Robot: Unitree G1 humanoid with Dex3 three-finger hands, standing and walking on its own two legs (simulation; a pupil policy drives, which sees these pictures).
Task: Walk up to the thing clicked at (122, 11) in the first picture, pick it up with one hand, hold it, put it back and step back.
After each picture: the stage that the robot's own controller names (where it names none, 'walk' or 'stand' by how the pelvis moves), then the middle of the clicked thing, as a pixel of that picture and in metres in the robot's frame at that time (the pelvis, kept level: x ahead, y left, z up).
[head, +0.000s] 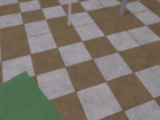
stand; (123, 6) +2.12 -0.62 -0.66
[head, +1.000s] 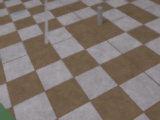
walk; (99, 16) +2.02 -0.15 -0.62
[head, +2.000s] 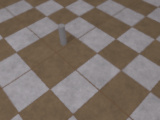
walk; (62, 34) +1.35 +0.21 -0.64
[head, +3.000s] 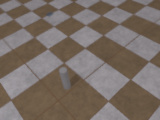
walk; (65, 78) +0.85 +0.23 -0.65
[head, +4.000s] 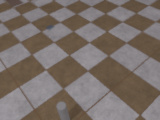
walk; (63, 113) +0.54 +0.21 -0.65
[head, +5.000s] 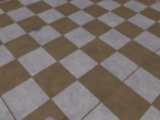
stand; out of the picture +0.42 +0.20 -0.64
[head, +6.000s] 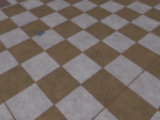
stand; out of the picture +0.38 +0.19 -0.65
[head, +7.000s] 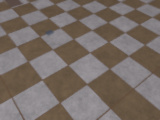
stand; out of the picture +0.40 +0.17 -0.65
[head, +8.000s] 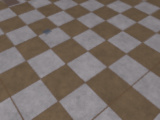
stand; out of the picture +0.41 +0.18 -0.66
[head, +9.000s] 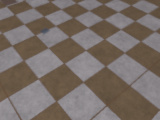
stand; out of the picture +0.40 +0.19 -0.66
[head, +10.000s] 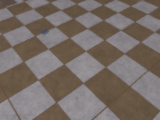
stand; out of the picture +0.40 +0.19 -0.66
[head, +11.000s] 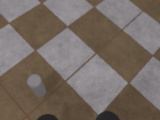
go down; (37, 86) +0.43 +0.20 -0.46
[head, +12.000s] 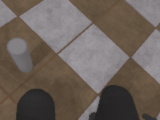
go down; (22, 57) +0.48 +0.23 -0.28
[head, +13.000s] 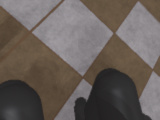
close in; out of the picture +0.47 +0.25 -0.19
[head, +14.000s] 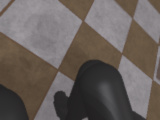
close; out of the picture +0.46 +0.28 -0.16
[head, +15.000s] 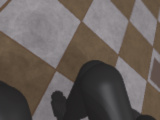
lift; out of the picture +0.44 +0.28 -0.16
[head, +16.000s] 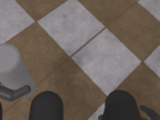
lift; (16, 77) +0.33 +0.21 -0.03
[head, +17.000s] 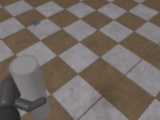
hold; (34, 92) +0.31 +0.16 +0.05
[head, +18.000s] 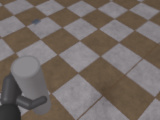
hold; (35, 89) +0.32 +0.16 +0.04
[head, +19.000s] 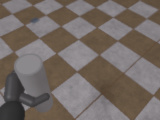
crouch; (37, 87) +0.33 +0.15 +0.04
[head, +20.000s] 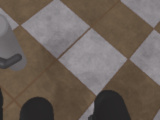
crouch; (7, 48) +0.45 +0.20 -0.05
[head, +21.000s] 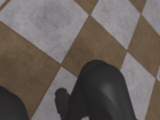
lower; out of the picture +0.46 +0.28 -0.18
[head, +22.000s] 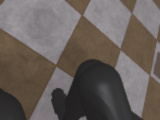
lower; out of the picture +0.46 +0.28 -0.17
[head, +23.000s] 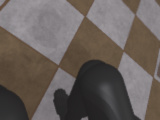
lower; out of the picture +0.45 +0.28 -0.17
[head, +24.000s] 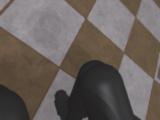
lower; out of the picture +0.45 +0.27 -0.17
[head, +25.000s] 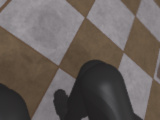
loosen; out of the picture +0.45 +0.26 -0.17
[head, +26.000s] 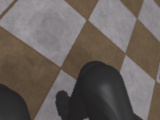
withdraw; out of the picture +0.45 +0.26 -0.17
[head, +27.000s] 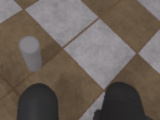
walk; (32, 56) +0.47 +0.20 -0.24
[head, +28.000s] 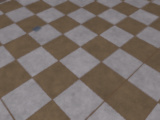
stand; out of the picture +0.38 +0.16 -0.59
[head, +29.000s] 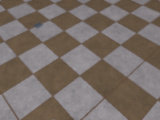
stand; out of the picture +0.39 +0.18 -0.60
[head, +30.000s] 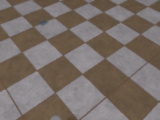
stand; out of the picture +0.40 +0.17 -0.62
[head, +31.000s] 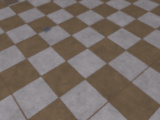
walk; out of the picture +0.41 +0.17 -0.66
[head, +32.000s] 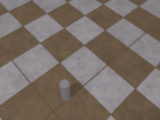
walk; (65, 90) +0.56 +0.11 -0.63
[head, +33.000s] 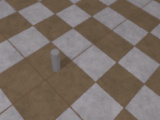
walk; (55, 61) +0.86 +0.17 -0.64
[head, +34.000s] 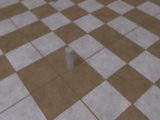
stand; (69, 58) +1.04 +0.16 -0.64
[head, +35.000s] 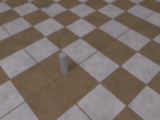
stand; (63, 63) +1.03 +0.18 -0.66
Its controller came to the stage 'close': yes
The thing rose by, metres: 0.68
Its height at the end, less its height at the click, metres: +0.00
